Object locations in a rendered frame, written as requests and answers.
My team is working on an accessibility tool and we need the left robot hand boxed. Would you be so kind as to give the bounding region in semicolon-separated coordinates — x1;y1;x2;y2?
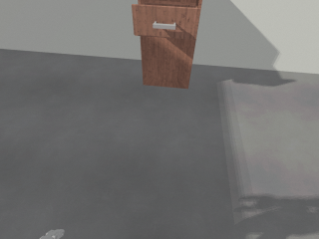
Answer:
40;229;65;239

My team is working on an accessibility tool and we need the drawer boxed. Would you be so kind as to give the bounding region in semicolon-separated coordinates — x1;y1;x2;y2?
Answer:
132;2;201;40

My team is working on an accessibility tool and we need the cabinet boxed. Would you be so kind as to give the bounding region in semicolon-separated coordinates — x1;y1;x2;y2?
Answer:
138;0;202;89

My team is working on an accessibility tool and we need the handle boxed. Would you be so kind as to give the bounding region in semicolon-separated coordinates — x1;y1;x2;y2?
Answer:
153;21;176;30

